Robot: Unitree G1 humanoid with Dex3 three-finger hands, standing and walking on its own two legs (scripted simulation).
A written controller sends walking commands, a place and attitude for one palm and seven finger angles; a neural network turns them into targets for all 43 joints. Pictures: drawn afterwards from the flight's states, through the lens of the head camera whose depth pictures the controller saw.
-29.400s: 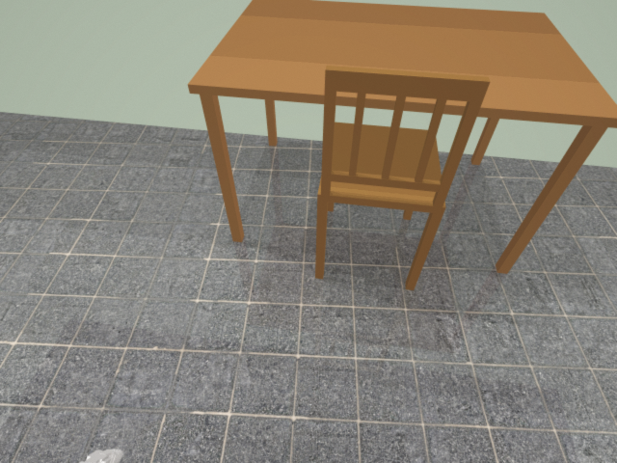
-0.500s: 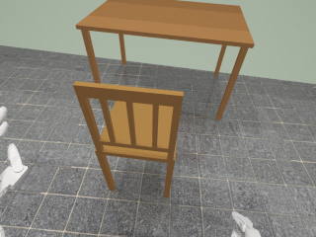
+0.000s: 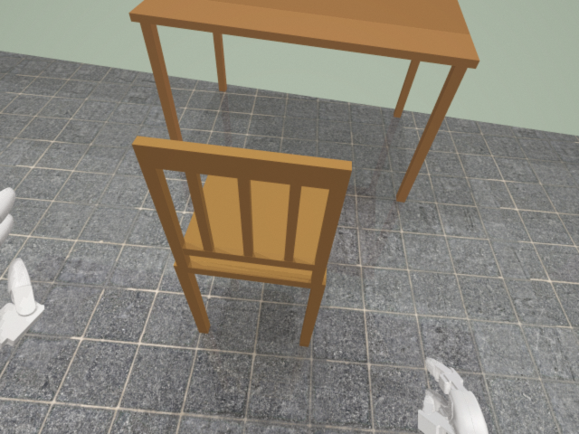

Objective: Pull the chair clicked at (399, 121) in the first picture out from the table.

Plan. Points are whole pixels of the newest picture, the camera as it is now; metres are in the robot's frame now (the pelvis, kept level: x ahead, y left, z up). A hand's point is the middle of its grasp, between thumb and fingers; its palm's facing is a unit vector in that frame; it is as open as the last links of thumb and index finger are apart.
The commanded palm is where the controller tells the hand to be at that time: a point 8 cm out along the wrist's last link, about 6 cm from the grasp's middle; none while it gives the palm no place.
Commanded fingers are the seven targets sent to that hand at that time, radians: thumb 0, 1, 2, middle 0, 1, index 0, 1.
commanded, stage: let the arm hang, fingers relaxed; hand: left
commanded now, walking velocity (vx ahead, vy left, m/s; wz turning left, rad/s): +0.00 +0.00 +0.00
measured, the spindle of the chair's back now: (246, 219) +0.53 +0.11 -0.10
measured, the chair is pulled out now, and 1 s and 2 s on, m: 0.66 0.66 0.66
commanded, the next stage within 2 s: look to check the result in 1.08 s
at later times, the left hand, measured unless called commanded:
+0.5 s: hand out of the picture -0.02 +0.18 -0.17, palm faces +0.01 -0.97 -0.23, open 7.1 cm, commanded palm none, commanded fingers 0.00 0.90 0.90 -0.20 -0.30 -0.20 -0.30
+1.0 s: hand out of the picture -0.03 +0.14 -0.18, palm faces +0.03 -0.98 -0.18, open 7.3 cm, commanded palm none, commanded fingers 0.00 0.90 0.90 -0.20 -0.30 -0.20 -0.30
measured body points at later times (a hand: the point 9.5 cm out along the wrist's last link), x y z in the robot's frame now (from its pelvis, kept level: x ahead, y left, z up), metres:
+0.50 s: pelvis -0.02 -0.01 +0.00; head +0.00 -0.01 +0.45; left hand -0.02 +0.23 -0.16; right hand -0.06 -0.25 -0.15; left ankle -0.06 +0.09 -0.74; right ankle +0.01 -0.15 -0.74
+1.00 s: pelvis -0.02 -0.02 +0.00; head +0.00 -0.03 +0.45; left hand -0.03 +0.19 -0.16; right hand -0.04 -0.22 -0.16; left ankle -0.06 +0.09 -0.74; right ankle +0.01 -0.15 -0.74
